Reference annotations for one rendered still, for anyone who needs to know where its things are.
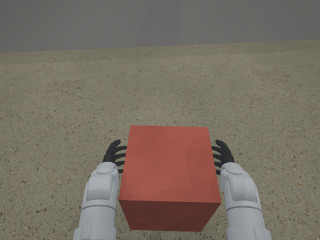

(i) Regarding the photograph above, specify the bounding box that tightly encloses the right robot forearm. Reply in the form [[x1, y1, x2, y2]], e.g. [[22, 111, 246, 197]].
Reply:
[[220, 162, 272, 240]]

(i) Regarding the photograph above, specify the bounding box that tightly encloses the robot left hand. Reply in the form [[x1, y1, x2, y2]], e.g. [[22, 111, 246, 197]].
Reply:
[[102, 139, 127, 174]]

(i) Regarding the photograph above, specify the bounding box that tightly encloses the robot right hand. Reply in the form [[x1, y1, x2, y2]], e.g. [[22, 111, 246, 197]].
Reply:
[[211, 139, 235, 175]]

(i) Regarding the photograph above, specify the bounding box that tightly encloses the left robot forearm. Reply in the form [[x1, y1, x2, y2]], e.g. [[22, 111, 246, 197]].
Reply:
[[73, 162, 119, 240]]

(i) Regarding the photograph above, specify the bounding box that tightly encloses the carton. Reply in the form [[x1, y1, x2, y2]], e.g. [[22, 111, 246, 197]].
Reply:
[[118, 125, 222, 232]]

